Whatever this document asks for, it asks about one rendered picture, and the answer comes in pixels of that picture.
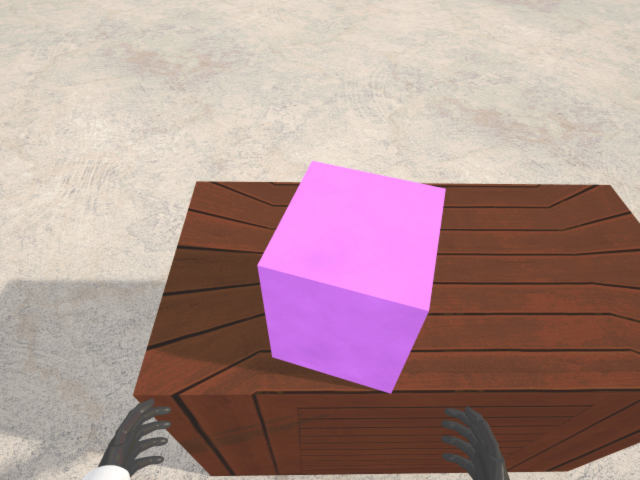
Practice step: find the carton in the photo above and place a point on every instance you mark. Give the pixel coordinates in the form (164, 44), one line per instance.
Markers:
(347, 277)

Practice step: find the right robot hand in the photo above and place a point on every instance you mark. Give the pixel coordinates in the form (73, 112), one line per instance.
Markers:
(486, 461)

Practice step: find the pedestal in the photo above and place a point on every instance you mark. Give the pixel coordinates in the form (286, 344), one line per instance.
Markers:
(534, 323)

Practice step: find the left robot hand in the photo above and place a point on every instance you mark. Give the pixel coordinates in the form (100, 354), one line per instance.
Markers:
(125, 445)

